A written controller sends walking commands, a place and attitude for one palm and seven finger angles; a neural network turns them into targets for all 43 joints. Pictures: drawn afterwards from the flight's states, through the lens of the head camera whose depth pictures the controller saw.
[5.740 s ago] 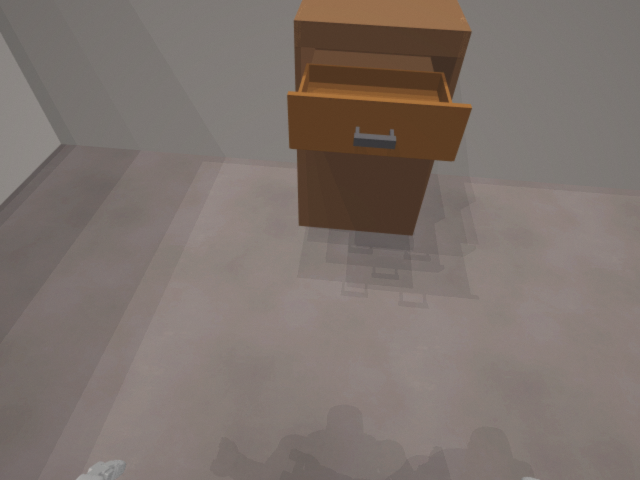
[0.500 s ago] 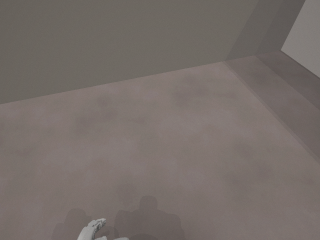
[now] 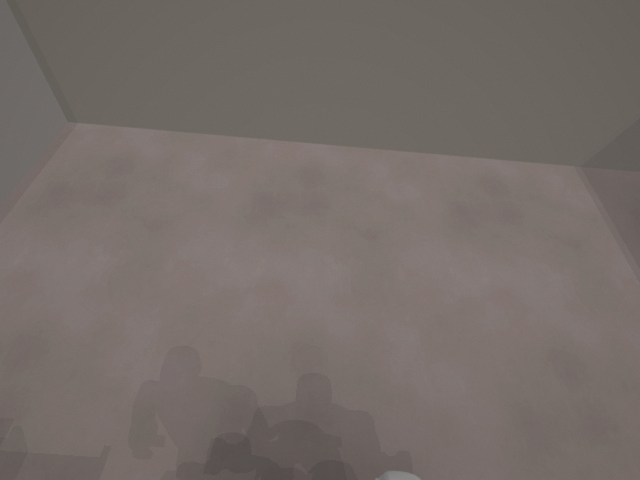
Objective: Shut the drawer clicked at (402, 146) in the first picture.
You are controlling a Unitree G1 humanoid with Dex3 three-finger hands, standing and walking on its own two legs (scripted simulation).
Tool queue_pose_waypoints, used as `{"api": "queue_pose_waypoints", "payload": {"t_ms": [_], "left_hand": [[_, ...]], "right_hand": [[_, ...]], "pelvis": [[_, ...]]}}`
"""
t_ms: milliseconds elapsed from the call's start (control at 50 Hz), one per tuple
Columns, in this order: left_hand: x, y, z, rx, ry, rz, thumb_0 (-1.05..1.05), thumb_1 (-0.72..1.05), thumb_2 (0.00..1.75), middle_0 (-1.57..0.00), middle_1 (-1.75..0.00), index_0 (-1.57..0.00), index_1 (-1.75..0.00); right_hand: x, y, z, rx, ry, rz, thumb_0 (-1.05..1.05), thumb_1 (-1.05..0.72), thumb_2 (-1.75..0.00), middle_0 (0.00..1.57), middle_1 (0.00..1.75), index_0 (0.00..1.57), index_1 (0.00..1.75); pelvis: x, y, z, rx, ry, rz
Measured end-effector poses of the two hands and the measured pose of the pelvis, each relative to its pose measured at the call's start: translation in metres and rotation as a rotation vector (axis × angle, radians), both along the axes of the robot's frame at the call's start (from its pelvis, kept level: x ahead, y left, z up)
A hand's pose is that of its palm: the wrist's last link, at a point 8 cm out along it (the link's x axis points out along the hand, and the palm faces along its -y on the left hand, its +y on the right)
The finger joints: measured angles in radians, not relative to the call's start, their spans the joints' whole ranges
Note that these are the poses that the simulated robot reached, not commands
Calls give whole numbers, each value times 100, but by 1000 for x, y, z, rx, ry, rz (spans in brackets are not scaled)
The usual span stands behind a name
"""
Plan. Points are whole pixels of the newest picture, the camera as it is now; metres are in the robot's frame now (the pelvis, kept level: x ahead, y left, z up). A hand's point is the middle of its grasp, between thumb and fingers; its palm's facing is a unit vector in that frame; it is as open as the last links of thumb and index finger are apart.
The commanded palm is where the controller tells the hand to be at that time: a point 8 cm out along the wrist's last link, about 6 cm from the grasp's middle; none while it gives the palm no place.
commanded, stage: turn to face it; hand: left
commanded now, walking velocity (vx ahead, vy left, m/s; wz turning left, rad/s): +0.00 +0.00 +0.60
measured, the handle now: out of the picture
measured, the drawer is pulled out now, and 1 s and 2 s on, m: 0.30 0.30 0.30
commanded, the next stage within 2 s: none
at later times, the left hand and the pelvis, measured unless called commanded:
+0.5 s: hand out of the picture -0.05 +0.14 -0.15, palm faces +0.36 -0.89 -0.27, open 7.4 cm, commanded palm none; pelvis -0.04 -0.06 +0.00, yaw +20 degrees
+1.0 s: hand out of the picture -0.10 +0.23 -0.16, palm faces +0.62 -0.75 -0.25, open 7.4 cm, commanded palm none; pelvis -0.06 -0.01 +0.00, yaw +36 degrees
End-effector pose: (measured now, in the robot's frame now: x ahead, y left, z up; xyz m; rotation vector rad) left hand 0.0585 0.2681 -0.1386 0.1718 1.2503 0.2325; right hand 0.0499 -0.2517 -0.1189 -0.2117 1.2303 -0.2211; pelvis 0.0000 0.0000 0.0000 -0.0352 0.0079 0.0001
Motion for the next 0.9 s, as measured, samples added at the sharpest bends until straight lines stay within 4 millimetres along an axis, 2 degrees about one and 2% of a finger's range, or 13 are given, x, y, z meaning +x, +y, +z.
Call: {"api": "queue_pose_waypoints", "payload": {"t_ms": [100,200,240,320,440,500,560,660,720,780,900], "left_hand": [[-3,-18,7,7,-52,31,1,91,90,-19,-30,-20,-30],[-12,-45,13,28,-124,70,1,90,90,-20,-30,-20,-30],[-24,-56,15,44,-139,91,1,90,90,-20,-30,-20,-30],[-59,-72,25,47,-115,162,1,90,90,-20,-30,-20,-30],[-104,-83,24,35,-57,246,1,90,90,-20,-30,-20,-30],[-128,-84,19,22,-27,296,1,90,90,-20,-30,-20,-30],[-155,-81,12,5,9,352,1,90,90,-20,-30,-21,-30],[-205,-64,-12,-30,67,454,1,90,90,-20,-30,-21,-30],[-227,-50,-23,-40,104,506,1,90,90,-20,-30,-20,-30],[-232,-38,-19,-36,99,537,1,90,90,-20,-30,-20,-30],[-212,-17,-3,-6,-18,565,1,91,90,-20,-30,-20,-30]], "right_hand": [[9,-12,-7,23,-13,48,0,-90,-90,21,30,20,30],[17,-35,-25,53,-13,100,0,-90,-90,21,30,20,30],[22,-44,-32,62,-11,120,0,-90,-90,21,30,20,30],[33,-52,-26,71,6,186,1,-91,-90,20,30,20,30],[50,-52,-19,65,26,276,1,-91,-90,20,30,20,29],[60,-43,-18,53,47,332,1,-91,-90,20,30,20,29],[76,-24,-16,39,45,400,1,-91,-90,20,30,19,29],[109,27,-12,14,-33,526,1,-91,-90,20,30,19,29],[119,56,-6,10,-92,582,1,-91,-90,20,30,20,29],[119,73,4,5,-112,614,0,-91,-90,20,30,20,30],[110,87,9,9,-81,653,0,-90,-90,21,30,20,30]], "pelvis": [[-9,-14,-2,10,-2,61],[-20,-38,-10,31,1,129],[-24,-48,-13,35,-3,159],[-27,-58,-4,58,-12,224],[-33,-64,1,78,-11,309],[-36,-61,1,76,-5,350],[-41,-54,-1,70,5,389],[-50,-31,-14,40,19,455],[-56,-21,-18,38,17,487],[-57,-14,-11,19,11,515],[-59,-7,-1,9,4,580]]}}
